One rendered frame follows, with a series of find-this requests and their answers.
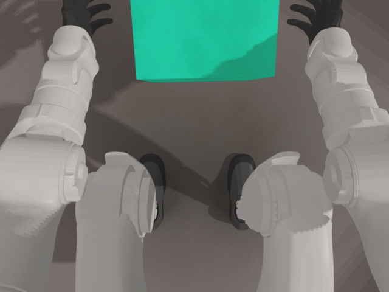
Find left robot foot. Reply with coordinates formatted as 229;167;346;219
139;153;166;230

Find robot right upper arm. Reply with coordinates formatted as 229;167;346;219
323;141;389;292

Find robot right hand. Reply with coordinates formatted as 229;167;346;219
287;0;343;45

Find robot left upper arm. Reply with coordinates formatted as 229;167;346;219
0;136;88;292

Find robot left hand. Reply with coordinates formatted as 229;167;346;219
61;0;113;40

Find carton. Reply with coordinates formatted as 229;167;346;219
130;0;280;83

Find right robot forearm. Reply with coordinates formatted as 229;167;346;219
305;27;389;151

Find left robot forearm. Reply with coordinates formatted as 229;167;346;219
0;25;99;151

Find left robot thigh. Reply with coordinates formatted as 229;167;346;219
75;165;156;292

